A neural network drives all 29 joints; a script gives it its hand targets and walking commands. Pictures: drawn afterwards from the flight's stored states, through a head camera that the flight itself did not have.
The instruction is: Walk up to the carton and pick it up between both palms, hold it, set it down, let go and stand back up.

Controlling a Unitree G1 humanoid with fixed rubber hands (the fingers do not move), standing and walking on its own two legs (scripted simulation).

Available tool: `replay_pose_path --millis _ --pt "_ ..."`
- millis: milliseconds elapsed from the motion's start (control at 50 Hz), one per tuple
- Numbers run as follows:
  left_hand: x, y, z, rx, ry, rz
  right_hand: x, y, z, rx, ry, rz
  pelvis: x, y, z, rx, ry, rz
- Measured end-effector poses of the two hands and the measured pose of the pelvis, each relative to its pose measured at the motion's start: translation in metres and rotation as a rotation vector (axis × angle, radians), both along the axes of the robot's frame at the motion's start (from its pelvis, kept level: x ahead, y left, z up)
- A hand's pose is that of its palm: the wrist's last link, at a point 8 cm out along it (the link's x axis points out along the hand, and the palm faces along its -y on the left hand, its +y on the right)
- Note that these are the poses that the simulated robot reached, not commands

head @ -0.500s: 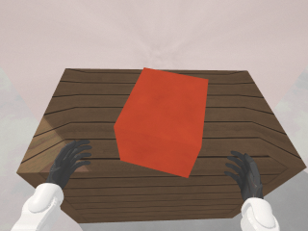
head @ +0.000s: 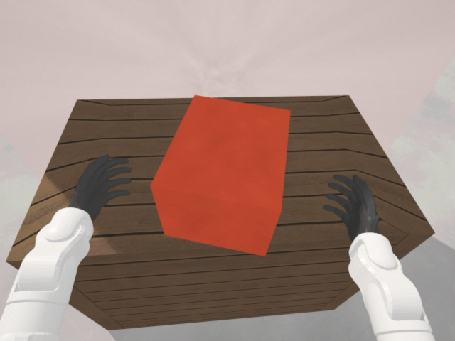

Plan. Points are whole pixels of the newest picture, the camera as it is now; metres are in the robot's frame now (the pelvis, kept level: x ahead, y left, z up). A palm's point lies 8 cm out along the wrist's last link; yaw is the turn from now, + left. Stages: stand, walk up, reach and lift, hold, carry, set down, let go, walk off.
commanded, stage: reach and lift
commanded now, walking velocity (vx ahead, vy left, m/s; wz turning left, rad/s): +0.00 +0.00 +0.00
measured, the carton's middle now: (228, 172) +0.45 +0.01 +0.00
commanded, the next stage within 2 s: none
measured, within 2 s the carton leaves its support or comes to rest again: neither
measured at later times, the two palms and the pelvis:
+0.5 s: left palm (95, 152) +0.38 +0.24 +0.13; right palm (363, 179) +0.35 -0.21 +0.12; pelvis +0.00 +0.00 +0.00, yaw +0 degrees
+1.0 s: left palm (107, 128) +0.42 +0.22 +0.15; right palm (354, 157) +0.39 -0.20 +0.13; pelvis -0.02 +0.00 +0.00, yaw +1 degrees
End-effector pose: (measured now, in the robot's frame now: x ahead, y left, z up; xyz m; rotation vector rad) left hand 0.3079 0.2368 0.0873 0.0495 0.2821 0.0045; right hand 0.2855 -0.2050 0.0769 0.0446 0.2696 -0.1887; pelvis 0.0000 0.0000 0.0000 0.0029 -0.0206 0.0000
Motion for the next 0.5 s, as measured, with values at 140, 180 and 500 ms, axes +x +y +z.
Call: replay_pose_path --millis 140,180,500 --pt "0.026 0.0 0.012 0.007 -0.01 0.002 0.019 0.0 0.012 0.004 -0.014 0.005 0.001 0.0 0.0 0.001 0.012 -0.008" --pt "0.032 0.001 0.015 0.01 -0.006 0.005 0.024 -0.002 0.014 0.004 -0.014 0.0 0.001 0.0 0.001 0.0 0.012 -0.009" --pt "0.075 -0.001 0.039 0.015 -0.008 0.008 0.065 -0.006 0.04 0.008 -0.034 -0.012 -0.003 0.002 0.0 -0.006 0.045 -0.002"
